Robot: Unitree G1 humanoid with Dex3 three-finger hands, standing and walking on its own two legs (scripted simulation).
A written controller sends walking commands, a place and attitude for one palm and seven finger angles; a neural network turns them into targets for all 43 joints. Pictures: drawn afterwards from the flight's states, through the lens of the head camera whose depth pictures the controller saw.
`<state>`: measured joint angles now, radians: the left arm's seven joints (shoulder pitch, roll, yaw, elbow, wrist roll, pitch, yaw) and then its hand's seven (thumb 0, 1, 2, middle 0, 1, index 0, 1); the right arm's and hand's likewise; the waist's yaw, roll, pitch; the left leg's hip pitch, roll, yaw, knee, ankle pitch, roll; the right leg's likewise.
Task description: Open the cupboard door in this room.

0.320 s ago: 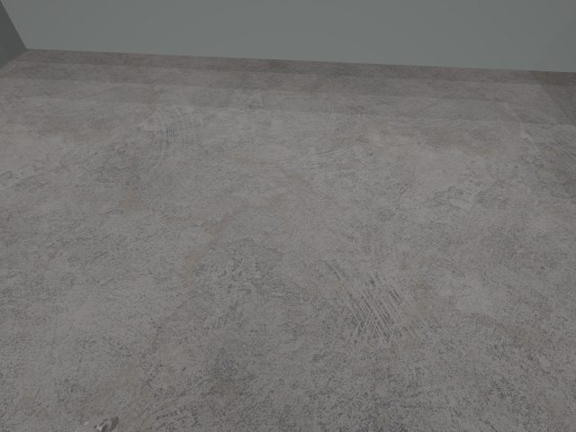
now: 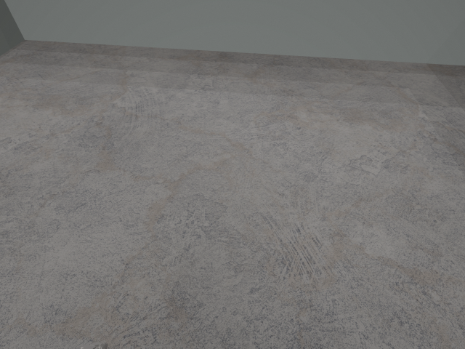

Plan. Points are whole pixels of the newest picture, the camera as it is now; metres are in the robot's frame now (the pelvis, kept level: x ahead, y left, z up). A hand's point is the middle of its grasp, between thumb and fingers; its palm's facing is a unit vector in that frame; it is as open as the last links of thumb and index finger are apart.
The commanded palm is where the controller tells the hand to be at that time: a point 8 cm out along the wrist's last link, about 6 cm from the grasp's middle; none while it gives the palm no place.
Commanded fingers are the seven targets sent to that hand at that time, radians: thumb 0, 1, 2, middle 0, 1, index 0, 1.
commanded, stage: stand and wait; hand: left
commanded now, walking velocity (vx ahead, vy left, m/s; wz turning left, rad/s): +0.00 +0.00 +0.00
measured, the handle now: out of the picture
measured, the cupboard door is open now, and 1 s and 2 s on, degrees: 0 0 0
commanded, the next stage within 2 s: turn or walk to find it in 0.58 s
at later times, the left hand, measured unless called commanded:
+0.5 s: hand out of the picture +0.06 +0.25 -0.15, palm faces -0.03 -0.94 -0.34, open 7.4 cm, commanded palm none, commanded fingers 0.00 0.90 0.90 -0.20 -0.30 -0.20 -0.30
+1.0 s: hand out of the picture +0.02 +0.22 -0.19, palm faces +0.07 -0.97 -0.24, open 7.4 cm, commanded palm none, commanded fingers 0.00 0.90 0.90 -0.20 -0.30 -0.20 -0.30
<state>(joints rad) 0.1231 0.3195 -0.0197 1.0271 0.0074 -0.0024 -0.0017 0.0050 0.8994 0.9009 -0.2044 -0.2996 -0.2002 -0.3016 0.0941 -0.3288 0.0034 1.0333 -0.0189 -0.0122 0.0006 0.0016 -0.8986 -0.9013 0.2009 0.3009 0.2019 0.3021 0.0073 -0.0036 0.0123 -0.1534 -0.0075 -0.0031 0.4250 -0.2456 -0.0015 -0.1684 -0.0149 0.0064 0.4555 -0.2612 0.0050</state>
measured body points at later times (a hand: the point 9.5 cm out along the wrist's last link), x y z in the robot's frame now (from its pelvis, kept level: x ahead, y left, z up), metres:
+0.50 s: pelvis -0.02 +0.00 +0.00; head -0.02 -0.01 +0.45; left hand +0.06 +0.29 -0.13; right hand +0.06 -0.30 -0.13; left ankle -0.01 +0.12 -0.74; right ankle -0.01 -0.12 -0.74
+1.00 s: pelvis -0.02 +0.01 -0.02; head +0.00 +0.03 +0.43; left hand +0.02 +0.27 -0.17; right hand +0.05 -0.23 -0.16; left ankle -0.01 +0.12 -0.74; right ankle -0.01 -0.12 -0.74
